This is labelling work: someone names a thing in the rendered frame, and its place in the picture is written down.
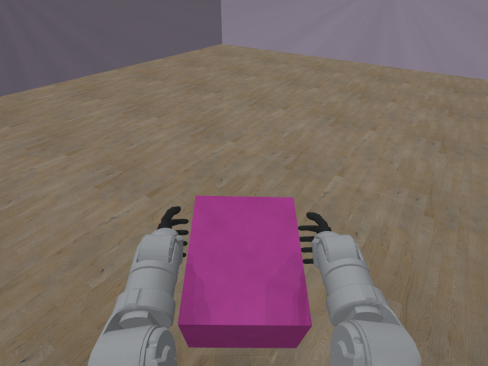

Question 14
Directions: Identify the robot right upper arm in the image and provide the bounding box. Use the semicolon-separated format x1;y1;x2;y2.
329;319;421;366

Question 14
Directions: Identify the robot left hand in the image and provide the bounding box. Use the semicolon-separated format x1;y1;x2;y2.
157;206;188;257

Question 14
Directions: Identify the carton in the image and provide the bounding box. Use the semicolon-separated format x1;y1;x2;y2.
178;196;312;348

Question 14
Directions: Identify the robot left upper arm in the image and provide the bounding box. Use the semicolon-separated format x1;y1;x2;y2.
88;325;178;366

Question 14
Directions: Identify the robot right forearm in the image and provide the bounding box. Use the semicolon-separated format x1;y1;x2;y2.
312;231;422;366

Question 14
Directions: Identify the robot right hand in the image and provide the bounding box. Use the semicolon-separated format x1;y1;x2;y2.
298;212;331;264

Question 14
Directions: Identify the robot left forearm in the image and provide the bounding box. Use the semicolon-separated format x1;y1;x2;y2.
88;228;184;365

